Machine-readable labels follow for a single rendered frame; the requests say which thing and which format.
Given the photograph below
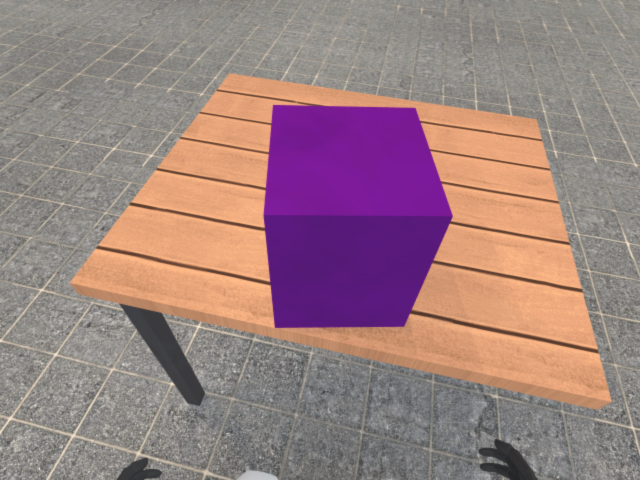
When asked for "carton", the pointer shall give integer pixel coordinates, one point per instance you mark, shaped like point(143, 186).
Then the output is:
point(354, 215)

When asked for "table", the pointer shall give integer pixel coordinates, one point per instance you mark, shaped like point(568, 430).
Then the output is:
point(501, 305)

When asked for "right robot hand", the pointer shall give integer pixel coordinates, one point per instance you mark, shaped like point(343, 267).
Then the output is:
point(518, 468)

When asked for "left robot hand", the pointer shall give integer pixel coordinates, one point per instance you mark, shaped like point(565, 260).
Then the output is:
point(135, 471)

